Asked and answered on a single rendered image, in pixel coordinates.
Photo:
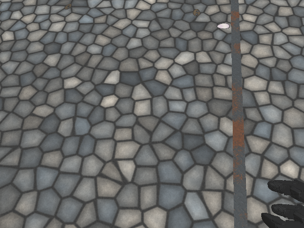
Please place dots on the right robot hand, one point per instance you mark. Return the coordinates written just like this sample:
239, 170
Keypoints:
295, 189

